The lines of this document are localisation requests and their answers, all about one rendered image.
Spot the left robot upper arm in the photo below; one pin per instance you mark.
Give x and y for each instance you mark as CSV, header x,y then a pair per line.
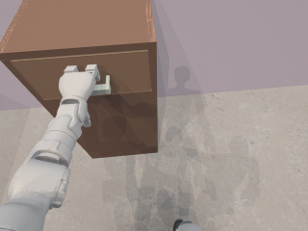
x,y
40,186

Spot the robot left hand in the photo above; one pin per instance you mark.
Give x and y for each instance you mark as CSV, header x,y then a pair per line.
x,y
80,84

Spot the handle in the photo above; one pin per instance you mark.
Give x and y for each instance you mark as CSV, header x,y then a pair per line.
x,y
102,88

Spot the robot right shin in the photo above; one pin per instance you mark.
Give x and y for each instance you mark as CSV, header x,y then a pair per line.
x,y
185,221

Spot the cabinet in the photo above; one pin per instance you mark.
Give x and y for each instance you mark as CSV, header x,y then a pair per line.
x,y
121,124

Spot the left robot forearm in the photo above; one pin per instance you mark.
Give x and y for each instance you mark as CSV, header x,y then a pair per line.
x,y
58,141

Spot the drawer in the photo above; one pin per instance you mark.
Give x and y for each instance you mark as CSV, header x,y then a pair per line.
x,y
128,71

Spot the right robot foot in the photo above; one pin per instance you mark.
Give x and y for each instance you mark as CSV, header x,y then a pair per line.
x,y
176,224

